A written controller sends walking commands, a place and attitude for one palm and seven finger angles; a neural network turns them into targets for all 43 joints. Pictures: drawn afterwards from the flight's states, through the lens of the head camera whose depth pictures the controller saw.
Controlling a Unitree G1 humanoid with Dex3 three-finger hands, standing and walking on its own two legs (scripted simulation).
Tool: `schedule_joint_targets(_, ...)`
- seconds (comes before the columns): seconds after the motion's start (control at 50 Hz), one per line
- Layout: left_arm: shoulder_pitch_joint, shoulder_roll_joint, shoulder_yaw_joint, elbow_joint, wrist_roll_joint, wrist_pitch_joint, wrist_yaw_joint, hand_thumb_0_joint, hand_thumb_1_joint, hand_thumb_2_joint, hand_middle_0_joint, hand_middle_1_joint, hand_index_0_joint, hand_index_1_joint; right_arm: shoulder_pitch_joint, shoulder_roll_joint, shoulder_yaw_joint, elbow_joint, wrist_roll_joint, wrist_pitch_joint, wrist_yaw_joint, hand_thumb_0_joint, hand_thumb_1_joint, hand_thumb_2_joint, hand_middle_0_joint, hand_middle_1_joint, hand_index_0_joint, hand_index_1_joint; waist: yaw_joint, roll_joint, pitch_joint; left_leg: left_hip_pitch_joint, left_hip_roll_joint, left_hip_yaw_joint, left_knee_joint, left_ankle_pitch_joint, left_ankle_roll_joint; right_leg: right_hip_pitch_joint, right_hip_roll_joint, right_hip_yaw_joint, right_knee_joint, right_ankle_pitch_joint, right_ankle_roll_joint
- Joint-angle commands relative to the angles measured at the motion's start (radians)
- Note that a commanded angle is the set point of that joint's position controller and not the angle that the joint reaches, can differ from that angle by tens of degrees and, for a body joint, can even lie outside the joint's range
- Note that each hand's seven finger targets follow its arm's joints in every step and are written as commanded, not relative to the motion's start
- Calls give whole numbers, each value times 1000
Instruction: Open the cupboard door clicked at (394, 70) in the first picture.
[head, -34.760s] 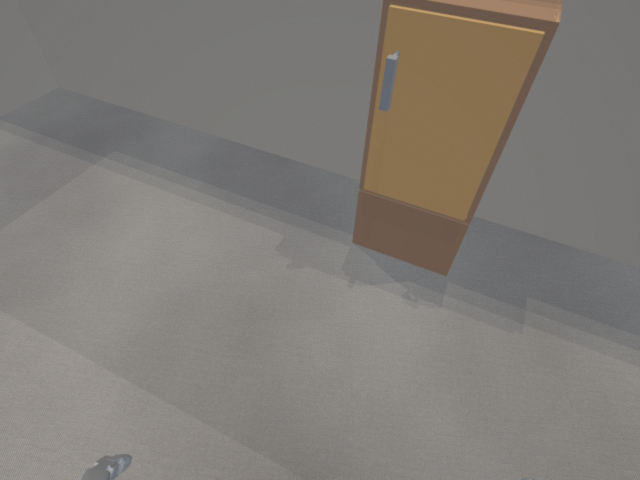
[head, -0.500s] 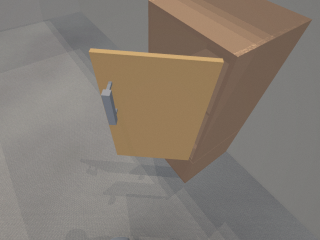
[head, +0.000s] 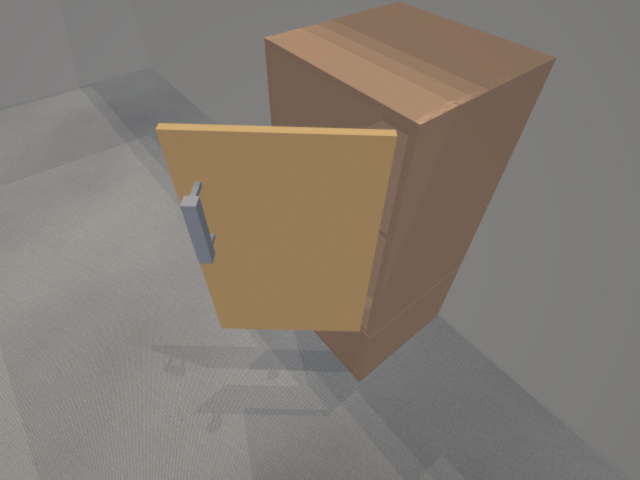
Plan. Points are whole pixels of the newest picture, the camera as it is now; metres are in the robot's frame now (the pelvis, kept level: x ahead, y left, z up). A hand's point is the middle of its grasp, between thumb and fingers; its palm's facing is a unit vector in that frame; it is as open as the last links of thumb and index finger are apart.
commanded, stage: come to a stop and stand still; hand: left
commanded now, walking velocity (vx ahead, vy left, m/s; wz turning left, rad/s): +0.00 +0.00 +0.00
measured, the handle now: (202, 223) +0.52 +0.24 -0.01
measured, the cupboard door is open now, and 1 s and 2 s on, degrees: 50 50 50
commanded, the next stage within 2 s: look again from close up in 0.10 s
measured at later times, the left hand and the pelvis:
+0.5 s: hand out of the picture +0.03 +0.19 -0.17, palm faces -0.01 -0.98 -0.19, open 7.4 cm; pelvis +0.02 +0.02 +0.01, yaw -1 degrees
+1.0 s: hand out of the picture +0.06 +0.22 -0.17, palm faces -0.01 -0.98 -0.21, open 7.4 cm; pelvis +0.03 +0.04 +0.00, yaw -1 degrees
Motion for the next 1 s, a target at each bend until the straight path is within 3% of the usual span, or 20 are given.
schedule_joint_targets(0.0, 39, 128, 22, -36, -3, -17, -2, 0, 900, 900, -200, -300, -200, -300, 15, -98, 3, -39, 0, -24, -9, 0, -900, -900, 200, 300, 200, 300, 17, 85, 32, -70, 95, -101, -155, 26, 34, 32, -151, 206, -172, 38, 36)
schedule_joint_targets(0.06, 38, 132, 18, -17, -4, -21, -4, 0, 900, 900, -200, -300, -200, -300, 37, -99, 7, -20, 0, -24, -9, 0, -900, -900, 200, 300, 200, 300, 10, 10, 28, -47, 81, -81, -155, 4, 23, 30, -170, 228, -210, -3, 30)
schedule_joint_targets(0.12, 32, 132, 14, -7, -1, -21, -5, 0, 900, 900, -200, -300, -200, -300, 55, -96, 11, 1, 0, -22, -7, 0, -900, -900, 200, 300, 200, 300, 5, -27, 77, -47, 78, -74, -171, -13, 22, -14, -169, 229, -244, -83, 24)
schedule_joint_targets(0.24, 55, 121, 6, 29, -6, -26, -6, 0, 900, 900, -200, -300, -200, -300, 71, -102, 21, 40, 3, -36, -9, 0, -900, -900, 200, 300, 200, 300, 10, 16, 29, -29, 87, -90, -185, 59, 27, 43, -162, 207, -197, 51, 23)
schedule_joint_targets(0.44, 89, 102, -1, 87, -6, -30, 0, 0, 900, 900, -200, -300, -200, -300, 87, -93, 26, 98, 11, -47, -22, 0, -900, -900, 200, 300, 200, 300, 14, -3, 1, 19, 102, -88, -167, 216, 34, 93, -168, 172, -129, 294, 25)
schedule_joint_targets(0.64, 90, 86, -3, 109, -3, -22, 3, 0, 900, 900, -200, -300, -200, -300, 76, -88, 25, 117, 11, -48, -29, 0, -900, -900, 200, 300, 200, 300, 13, 12, 41, 36, 105, -97, -175, 265, 41, 68, -164, 163, -122, 276, 29)
schedule_joint_targets(0.76, 86, 91, -1, 112, -4, -20, 3, 0, 900, 900, -200, -300, -200, -300, 71, -95, 23, 115, 10, -50, -33, 0, -900, -900, 200, 300, 200, 300, 14, 9, 5, 72, 107, -97, -167, 344, 44, 90, -168, 153, -106, 322, 32)
schedule_joint_targets(0.82, 64, 111, 8, 91, -5, -17, 6, 0, 900, 900, -200, -300, -200, -300, 54, -109, 13, 99, 15, -53, -40, 0, -900, -900, 200, 300, 200, 300, 12, 18, 6, 100, 118, -105, -162, 551, 43, 78, -172, 151, -76, 445, 36)
schedule_joint_targets(0.88, 70, 101, 15, 76, -7, -2, 12, 0, 900, 900, -200, -300, -200, -300, 69, -105, 5, 87, 14, -43, -47, 0, -900, -900, 200, 300, 200, 300, 10, 32, -36, 160, 136, -103, -127, 721, 45, 50, -164, 139, -28, 441, 45)
schedule_joint_targets(0.94, 54, 105, 26, 45, -3, 11, 11, 0, 900, 900, -200, -300, -200, -300, 68, -126, -11, 64, 13, -33, -50, 0, -900, -900, 200, 300, 200, 300, 5, 53, -52, 204, 171, -121, -112, 840, 67, -9, -141, 118, 23, 329, 57)
schedule_joint_targets(0.98, 33, 100, 34, 20, 0, 23, 8, 0, 900, 900, -200, -300, -200, -300, 62, -140, -22, 47, 10, -26, -52, 0, -900, -900, 200, 300, 200, 300, 2, 70, -38, 210, 216, -157, -121, 869, 105, -71, -120, 110, 73, 136, 65)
